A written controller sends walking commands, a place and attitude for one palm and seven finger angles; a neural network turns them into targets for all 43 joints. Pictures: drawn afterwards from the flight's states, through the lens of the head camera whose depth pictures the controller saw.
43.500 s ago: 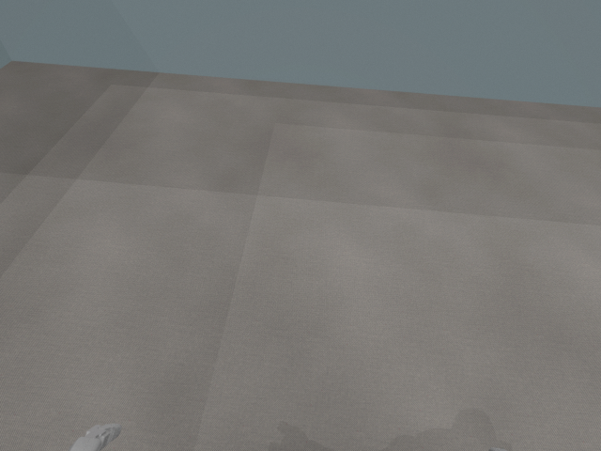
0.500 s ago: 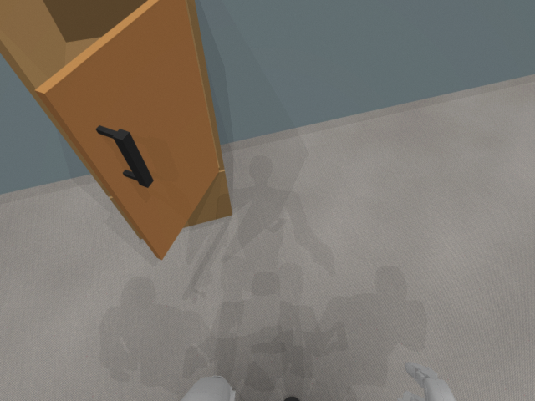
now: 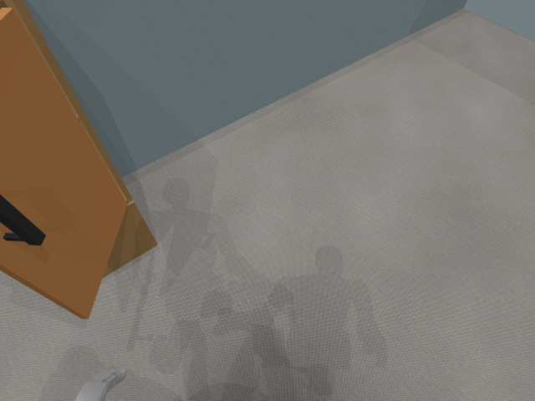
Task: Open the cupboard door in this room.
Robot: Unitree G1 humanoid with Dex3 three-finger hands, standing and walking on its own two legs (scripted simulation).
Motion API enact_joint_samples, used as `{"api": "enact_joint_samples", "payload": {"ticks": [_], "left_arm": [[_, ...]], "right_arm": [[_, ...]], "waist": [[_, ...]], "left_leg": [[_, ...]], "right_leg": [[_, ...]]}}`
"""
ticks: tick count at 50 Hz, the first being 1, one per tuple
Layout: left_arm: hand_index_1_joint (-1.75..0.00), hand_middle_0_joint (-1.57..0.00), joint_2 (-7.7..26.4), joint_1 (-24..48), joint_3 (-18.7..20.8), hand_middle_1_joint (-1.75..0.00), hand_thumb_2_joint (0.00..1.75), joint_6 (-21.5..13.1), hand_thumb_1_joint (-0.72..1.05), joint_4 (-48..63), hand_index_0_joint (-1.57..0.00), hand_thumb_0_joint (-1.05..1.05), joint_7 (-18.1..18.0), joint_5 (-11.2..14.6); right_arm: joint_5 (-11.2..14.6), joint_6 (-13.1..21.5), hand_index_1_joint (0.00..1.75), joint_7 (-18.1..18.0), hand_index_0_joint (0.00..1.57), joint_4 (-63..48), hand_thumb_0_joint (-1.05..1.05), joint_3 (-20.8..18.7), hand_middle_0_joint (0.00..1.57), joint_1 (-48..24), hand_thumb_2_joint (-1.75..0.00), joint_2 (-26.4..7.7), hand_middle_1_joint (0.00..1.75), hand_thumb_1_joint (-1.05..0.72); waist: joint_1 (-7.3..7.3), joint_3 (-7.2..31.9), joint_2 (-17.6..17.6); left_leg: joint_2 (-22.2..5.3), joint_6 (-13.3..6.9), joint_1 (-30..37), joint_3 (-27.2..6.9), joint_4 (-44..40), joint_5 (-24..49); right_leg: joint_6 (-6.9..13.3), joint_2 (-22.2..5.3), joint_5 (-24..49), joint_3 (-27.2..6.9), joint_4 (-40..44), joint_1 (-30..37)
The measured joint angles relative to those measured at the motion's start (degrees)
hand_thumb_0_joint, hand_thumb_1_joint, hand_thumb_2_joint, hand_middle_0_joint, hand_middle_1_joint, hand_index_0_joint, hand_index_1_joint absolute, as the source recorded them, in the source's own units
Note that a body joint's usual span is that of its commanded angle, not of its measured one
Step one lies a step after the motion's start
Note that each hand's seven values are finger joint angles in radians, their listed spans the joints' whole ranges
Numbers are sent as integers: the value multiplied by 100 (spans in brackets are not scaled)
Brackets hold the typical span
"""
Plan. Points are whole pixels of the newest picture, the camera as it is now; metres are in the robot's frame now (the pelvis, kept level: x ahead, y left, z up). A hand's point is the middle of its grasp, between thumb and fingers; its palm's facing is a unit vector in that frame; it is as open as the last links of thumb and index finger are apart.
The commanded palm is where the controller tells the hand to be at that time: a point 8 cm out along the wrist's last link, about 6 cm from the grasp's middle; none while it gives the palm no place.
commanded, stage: walk to a spot facing it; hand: left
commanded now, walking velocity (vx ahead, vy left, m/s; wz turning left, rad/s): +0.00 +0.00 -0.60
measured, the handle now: (0, 219) +0.35 +0.44 +0.02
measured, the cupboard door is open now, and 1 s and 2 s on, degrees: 50 50 50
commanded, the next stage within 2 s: turn to face it in 1.80 s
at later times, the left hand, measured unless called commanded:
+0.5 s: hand (200, 319) +0.26 +0.14 -0.14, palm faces -0.36 -0.92 -0.17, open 7.4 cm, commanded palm none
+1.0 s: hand (247, 274) +0.36 +0.06 -0.17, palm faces -0.52 -0.84 -0.17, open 7.4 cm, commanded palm none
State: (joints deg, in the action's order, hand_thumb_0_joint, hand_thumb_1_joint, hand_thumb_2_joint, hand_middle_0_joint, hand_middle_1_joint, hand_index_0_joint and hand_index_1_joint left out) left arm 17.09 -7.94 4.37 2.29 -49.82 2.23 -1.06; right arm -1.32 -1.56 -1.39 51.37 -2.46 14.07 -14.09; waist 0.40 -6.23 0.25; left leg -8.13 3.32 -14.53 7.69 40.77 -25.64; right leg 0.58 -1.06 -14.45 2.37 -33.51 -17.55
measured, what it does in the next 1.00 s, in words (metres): walks ahead, turning right: left foot, then right foot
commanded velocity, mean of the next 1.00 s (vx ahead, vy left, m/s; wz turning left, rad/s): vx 0.28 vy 0.00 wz -0.51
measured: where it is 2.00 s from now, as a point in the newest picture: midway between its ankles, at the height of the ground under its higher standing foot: (380, 288)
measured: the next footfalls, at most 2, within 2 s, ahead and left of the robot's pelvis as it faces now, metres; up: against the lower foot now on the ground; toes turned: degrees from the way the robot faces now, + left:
left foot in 0.26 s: +0.08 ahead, +0.14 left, +0.00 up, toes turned -7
right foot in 0.58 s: +0.12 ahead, -0.17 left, +0.00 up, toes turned -28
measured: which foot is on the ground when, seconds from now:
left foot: up 0.00-0.24, down 0.26-0.58, up 0.60-0.90, down 0.92-1.00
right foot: down 0.00-0.26, up 0.28-0.56, down 0.58-0.92, up 0.94-1.00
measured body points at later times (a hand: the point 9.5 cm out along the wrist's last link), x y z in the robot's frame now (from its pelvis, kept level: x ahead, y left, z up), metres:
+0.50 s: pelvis +0.06 -0.01 +0.02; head +0.12 -0.01 +0.47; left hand +0.27 +0.18 -0.12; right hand -0.05 -0.24 -0.11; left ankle +0.04 +0.15 -0.72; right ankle +0.05 -0.15 -0.68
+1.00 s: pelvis +0.24 -0.10 +0.01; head +0.28 -0.10 +0.45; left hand +0.39 +0.10 -0.16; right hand +0.19 -0.36 -0.12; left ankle +0.33 +0.00 -0.72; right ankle +0.10 -0.14 -0.66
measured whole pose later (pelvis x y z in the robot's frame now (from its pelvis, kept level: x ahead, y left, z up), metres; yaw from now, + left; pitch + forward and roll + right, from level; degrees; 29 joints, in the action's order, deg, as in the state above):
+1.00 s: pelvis +0.24 -0.10 +0.01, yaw -34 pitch +2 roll +0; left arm 13.0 -16.7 4.2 0.3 -58.1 2.2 -1.2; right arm -2.8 4.7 0.0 50.4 -1.2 10.6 -10.4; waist -0.3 -1.9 2.9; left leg -5.3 1.0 -19.7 6.4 33.8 -15.8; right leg 1.7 0.9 -26.8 -1.0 -58.4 -20.9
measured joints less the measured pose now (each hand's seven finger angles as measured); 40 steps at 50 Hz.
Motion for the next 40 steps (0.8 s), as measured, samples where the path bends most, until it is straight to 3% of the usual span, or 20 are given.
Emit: {"api": "enact_joint_samples", "payload": {"ticks": [3,5,8,12,13,15,18,20,24,28,29,30,32,34,37,40], "left_arm": [[-30,-20,-149,21,-60,-30,89,-60,91,-32,-20,0,-121,15],[-30,-20,-186,-24,-74,-30,89,-20,91,-25,-20,0,-182,-4],[-30,-20,-186,-81,-93,-30,89,31,91,-67,-20,0,-215,-28],[-30,-20,-231,-166,-124,-30,89,98,91,-137,-20,0,-151,-9],[-30,-20,-279,-211,-132,-30,89,130,91,-134,-20,1,-124,7],[-30,-20,-275,-174,-104,-30,89,208,91,-182,-20,1,-60,14],[-30,-20,-207,-75,-14,-30,89,163,91,-174,-20,1,70,-29],[-30,-20,-196,31,17,-30,89,107,91,-114,-20,1,134,-38],[-30,-20,-235,219,-9,-30,89,23,91,-38,-20,1,198,-17],[-30,-20,-265,335,-59,-30,89,-35,91,-37,-19,1,230,-19],[-30,-20,-238,345,-79,-30,89,-102,91,-12,-20,1,230,-25],[-30,-20,-221,352,-73,-30,89,-203,91,9,-20,1,197,-23],[-30,-20,-306,315,-70,-30,89,-320,91,-26,-20,1,74,37],[-30,-20,-384,153,-104,-30,89,-317,91,-90,-20,0,-12,49],[-30,-20,-451,-159,-122,-30,89,-300,91,-251,-20,0,-85,4],[-30,-20,-486,-430,-128,-30,89,-309,91,-447,-20,0,-69,-22]], "right_arm": [[71,-161,30,-33,20,114,1,-55,20,-161,-90,-161,30,-91],[75,-183,30,-19,20,117,1,-59,20,-253,-90,-151,30,-91],[85,-117,30,19,20,22,1,-32,20,-336,-90,-57,30,-91],[63,48,30,41,20,-109,1,8,20,-273,-90,8,30,-91],[30,121,30,42,20,-147,1,21,20,-180,-90,-36,30,-91],[-53,232,30,8,20,-81,0,51,20,-54,-90,30,30,-91],[-125,311,30,38,20,33,0,133,20,290,-90,179,30,-91],[-140,337,30,42,20,141,0,167,20,510,-90,234,30,-91],[-146,365,30,45,21,301,0,159,20,804,-90,231,30,-91],[-133,330,30,83,21,395,0,107,20,1022,-90,131,30,-91],[-98,314,30,98,21,416,0,98,20,1101,-90,121,30,-91],[-46,259,30,116,21,470,1,94,20,1088,-90,115,30,-91],[8,102,30,128,21,592,1,64,20,841,-90,51,30,-91],[15,50,30,140,20,586,1,17,20,576,-90,28,30,-91],[-23,82,30,178,20,395,1,-22,20,155,-90,79,30,-91],[-30,197,30,224,20,138,1,-26,20,-185,-90,169,30,-91]], "waist": [[47,-112,-132],[54,-118,-30],[58,-78,204],[98,85,285],[124,196,162],[161,256,148],[181,308,166],[149,313,136],[165,262,28],[296,243,-101],[312,259,-71],[275,246,-8],[266,117,-84],[254,106,-121],[202,166,-21],[121,223,115]], "left_leg": [[185,0,-647,-430,1636,-625],[295,31,-948,-473,2028,-531],[402,69,-1010,-450,1414,-245],[508,49,-505,-400,-273,412],[445,-45,-370,-468,-716,420],[376,-183,-400,-399,-571,636],[225,-212,-83,-282,-911,719],[115,-125,179,-198,-1285,840],[-67,9,605,107,-1651,832],[-272,210,846,424,-1310,387],[-316,209,754,461,-892,179],[-297,168,517,389,-108,-145],[-173,68,-135,-137,1570,-411],[-78,49,-729,-346,2357,-202],[-11,64,-1301,-371,2114,265],[69,70,-1463,-380,1136,693]], "right_leg": [[-9,132,-372,-204,-221,-86],[-39,146,-273,-399,-63,-62],[-66,140,-105,-711,136,-56],[-161,226,-199,-1023,-22,-168],[-126,323,-523,-998,-268,-298],[-99,327,-1288,-805,-1243,-646],[-116,185,-1201,-368,-2470,-1104],[-154,36,-909,-133,-2604,-1257],[-144,-149,-675,164,-1750,-1199],[0,-73,-546,439,-444,-668],[116,-58,-473,434,-76,-436],[187,-71,92,365,-82,-451],[226,28,-25,312,-408,-409],[223,124,-227,239,-218,-170],[200,200,-106,16,318,168],[199,222,-64,-225,669,423]]}}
